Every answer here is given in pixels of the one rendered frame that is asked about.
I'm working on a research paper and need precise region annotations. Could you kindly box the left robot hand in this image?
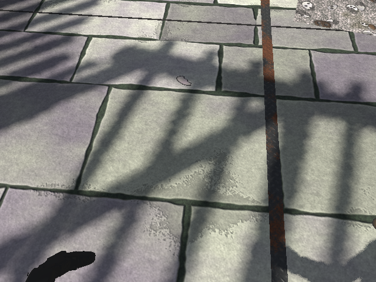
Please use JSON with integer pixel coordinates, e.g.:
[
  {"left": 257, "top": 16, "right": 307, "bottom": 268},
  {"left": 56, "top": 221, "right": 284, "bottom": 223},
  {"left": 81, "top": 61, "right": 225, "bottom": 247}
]
[{"left": 26, "top": 251, "right": 96, "bottom": 282}]

